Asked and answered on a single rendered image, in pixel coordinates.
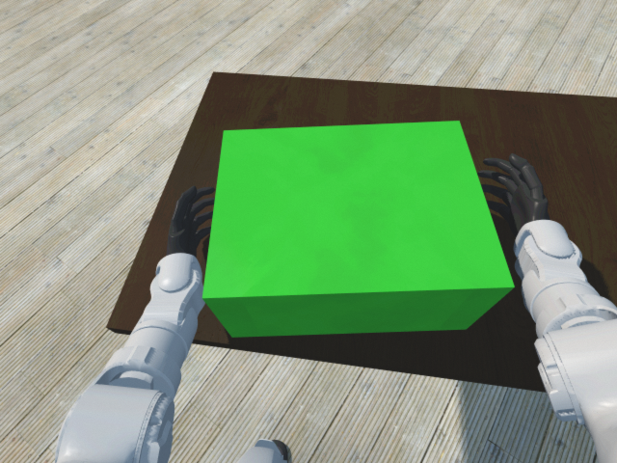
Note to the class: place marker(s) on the carton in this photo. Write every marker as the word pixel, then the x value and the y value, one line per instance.
pixel 347 229

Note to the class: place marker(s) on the table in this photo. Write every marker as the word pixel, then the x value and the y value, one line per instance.
pixel 570 140

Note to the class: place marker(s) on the right robot forearm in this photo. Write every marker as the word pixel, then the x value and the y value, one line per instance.
pixel 555 290

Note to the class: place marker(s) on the robot left shin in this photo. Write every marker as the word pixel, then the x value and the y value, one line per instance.
pixel 267 444

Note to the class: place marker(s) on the right robot upper arm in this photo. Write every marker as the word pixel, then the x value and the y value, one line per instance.
pixel 578 367

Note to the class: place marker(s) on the robot left foot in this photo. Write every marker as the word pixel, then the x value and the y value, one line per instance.
pixel 282 448

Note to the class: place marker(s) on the right robot hand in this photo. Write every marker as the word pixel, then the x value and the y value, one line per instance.
pixel 525 199

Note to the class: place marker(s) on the left robot upper arm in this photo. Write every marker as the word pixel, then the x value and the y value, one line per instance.
pixel 114 424

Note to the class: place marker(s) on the left robot hand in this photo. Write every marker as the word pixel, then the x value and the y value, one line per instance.
pixel 183 235

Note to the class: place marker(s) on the left robot forearm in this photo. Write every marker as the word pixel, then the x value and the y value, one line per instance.
pixel 159 344

